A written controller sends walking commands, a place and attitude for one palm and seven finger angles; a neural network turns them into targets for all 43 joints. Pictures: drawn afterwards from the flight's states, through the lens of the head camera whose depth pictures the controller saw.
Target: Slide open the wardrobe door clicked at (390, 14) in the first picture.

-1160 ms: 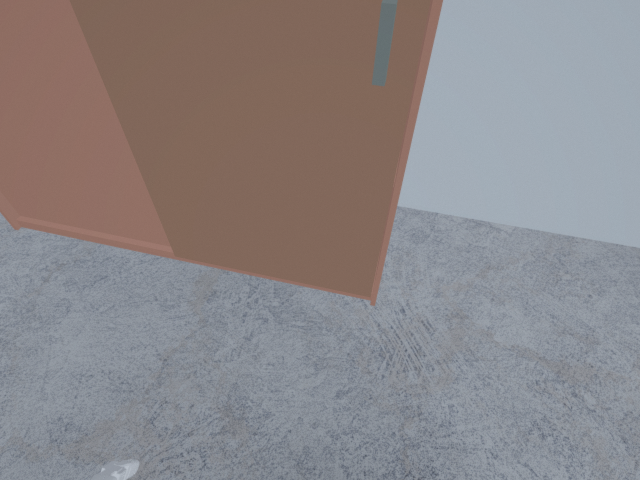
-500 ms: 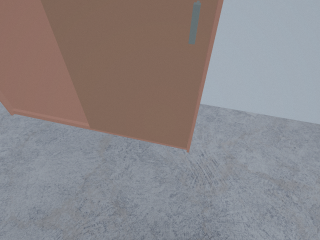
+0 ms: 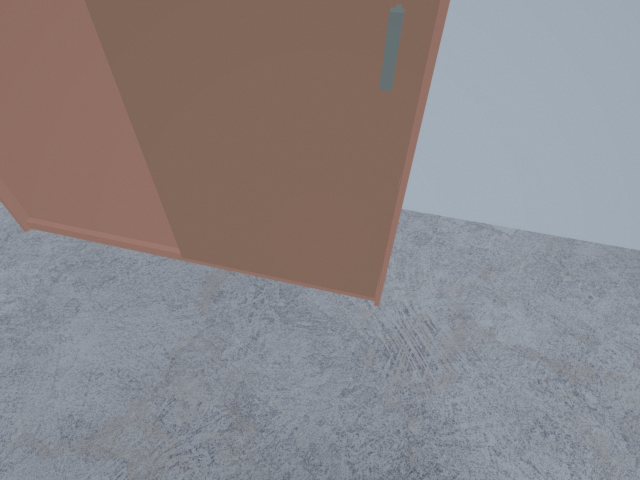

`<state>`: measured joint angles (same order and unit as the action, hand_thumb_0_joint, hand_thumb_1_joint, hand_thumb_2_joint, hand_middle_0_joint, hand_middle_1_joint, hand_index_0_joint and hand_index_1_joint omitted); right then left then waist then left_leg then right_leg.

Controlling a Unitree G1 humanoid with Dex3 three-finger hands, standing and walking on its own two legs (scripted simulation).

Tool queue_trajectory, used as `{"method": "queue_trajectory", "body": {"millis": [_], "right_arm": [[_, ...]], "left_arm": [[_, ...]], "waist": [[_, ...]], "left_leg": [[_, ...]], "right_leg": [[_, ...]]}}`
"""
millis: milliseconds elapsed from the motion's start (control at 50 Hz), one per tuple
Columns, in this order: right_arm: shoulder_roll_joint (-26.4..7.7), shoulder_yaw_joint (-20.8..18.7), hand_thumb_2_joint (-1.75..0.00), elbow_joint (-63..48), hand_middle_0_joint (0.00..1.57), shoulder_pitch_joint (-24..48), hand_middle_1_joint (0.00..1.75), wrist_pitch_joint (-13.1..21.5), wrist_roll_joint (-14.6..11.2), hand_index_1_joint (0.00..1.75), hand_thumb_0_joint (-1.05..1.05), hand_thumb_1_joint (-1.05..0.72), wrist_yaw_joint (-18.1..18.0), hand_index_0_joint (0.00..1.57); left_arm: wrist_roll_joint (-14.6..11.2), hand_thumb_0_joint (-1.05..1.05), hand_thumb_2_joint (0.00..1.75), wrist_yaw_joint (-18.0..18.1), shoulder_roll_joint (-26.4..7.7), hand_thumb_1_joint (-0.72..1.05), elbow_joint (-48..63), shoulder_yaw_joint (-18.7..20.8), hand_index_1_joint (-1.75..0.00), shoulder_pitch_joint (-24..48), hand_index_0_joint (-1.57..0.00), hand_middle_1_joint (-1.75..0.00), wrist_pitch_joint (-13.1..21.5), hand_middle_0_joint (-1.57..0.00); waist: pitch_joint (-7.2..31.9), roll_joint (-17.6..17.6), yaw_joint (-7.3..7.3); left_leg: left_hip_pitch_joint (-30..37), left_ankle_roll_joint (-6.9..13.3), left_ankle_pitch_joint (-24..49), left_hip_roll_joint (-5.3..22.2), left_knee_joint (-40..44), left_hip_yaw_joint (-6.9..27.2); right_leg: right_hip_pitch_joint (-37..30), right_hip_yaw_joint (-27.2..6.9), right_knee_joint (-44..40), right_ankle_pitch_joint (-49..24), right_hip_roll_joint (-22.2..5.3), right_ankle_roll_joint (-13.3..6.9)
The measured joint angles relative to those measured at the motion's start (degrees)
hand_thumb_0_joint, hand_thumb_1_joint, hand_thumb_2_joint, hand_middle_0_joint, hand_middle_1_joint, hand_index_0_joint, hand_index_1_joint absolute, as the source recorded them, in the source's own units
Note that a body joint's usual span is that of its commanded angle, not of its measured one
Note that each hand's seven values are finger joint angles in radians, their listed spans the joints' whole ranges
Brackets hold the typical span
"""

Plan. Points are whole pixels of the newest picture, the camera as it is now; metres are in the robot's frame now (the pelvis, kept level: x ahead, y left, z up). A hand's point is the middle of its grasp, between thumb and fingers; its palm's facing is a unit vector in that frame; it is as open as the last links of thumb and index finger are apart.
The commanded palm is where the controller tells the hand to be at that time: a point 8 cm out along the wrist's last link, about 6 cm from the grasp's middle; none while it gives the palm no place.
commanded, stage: look at it before walking up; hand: right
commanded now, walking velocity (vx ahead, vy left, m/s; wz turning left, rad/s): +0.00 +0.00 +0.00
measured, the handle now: (392, 47) +0.86 -0.09 +0.17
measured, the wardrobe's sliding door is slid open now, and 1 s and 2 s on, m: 0.00 0.00 0.00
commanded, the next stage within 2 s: turn to face it in 0.28 s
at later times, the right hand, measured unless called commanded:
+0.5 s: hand out of the picture +0.08 -0.25 -0.16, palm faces -0.01 +0.94 -0.33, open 7.4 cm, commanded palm none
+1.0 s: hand out of the picture +0.01 -0.21 -0.19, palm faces +0.12 +0.97 -0.22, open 7.4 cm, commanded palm none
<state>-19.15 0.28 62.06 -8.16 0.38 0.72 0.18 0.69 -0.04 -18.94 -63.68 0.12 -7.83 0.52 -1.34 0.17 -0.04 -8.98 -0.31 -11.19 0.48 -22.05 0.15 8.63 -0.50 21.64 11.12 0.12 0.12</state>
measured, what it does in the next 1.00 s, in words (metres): stands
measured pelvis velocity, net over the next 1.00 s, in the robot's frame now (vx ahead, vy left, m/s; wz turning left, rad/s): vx -0.01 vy -0.01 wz -0.11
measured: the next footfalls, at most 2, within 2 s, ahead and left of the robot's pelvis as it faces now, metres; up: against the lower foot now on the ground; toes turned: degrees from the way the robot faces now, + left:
right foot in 1.54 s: +0.19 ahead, -0.13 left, +0.00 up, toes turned -17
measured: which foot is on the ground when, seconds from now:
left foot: down 0.00-1.00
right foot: down 0.00-1.00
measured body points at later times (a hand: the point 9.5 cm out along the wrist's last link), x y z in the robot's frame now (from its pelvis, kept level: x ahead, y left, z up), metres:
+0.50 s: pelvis +0.01 +0.00 +0.00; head +0.01 +0.00 +0.45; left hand +0.09 +0.30 -0.13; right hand +0.08 -0.30 -0.13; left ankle +0.01 +0.12 -0.75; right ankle +0.01 -0.12 -0.75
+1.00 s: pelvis -0.01 -0.01 -0.01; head +0.01 -0.03 +0.43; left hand +0.06 +0.22 -0.16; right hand +0.00 -0.26 -0.17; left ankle +0.01 +0.12 -0.74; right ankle +0.01 -0.12 -0.75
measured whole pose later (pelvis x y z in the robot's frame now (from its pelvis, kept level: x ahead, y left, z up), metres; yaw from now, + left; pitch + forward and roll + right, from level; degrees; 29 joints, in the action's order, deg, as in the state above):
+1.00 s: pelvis -0.01 -0.01 -0.01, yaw -6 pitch +0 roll +1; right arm -13.1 -1.0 58.8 -12.7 -2.2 0.9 -1.4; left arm 1.0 -0.2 -10.1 -59.9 0.2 -12.0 -2.1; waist -2.9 1.5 0.7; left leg -15.2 -1.5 -16.8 3.3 -32.2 -4.7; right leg 17.7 -5.6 32.9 14.8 3.3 -1.1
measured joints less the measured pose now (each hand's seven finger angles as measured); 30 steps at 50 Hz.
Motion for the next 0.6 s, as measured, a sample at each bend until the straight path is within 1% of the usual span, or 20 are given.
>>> {"method": "queue_trajectory", "body": {"millis": [440,600], "right_arm": [[-0.4,-0.1,-0.89,0.2,0.2,-0.1,0.3,0.1,0.0,0.3,0.01,-0.91,0.0,0.2],[0.3,-0.4,-0.89,-0.9,0.2,0.3,0.3,-0.6,-0.1,0.3,0.01,-0.91,-0.6,0.2]], "left_arm": [[-0.1,0.0,0.9,0.1,-0.1,0.91,0.1,-0.2,-0.3,0.8,-0.2,-0.3,0.0,-0.2],[0.0,0.0,0.9,0.2,0.4,0.91,0.9,-0.1,-0.3,0.3,-0.2,-0.3,-0.8,-0.2]], "waist": [[-0.4,0.0,0.22],[-0.5,-0.1,0.03]], "left_leg": [[0.9,0.2,0.1,-0.2,1.2,-0.4],[-0.3,-0.1,-1.2,0.5,-1.1,-1.6]], "right_leg": [[-0.6,-0.4,-0.8,0.0,-0.2,0.2],[1.1,-1.6,1.3,0.7,0.5,0.1]]}}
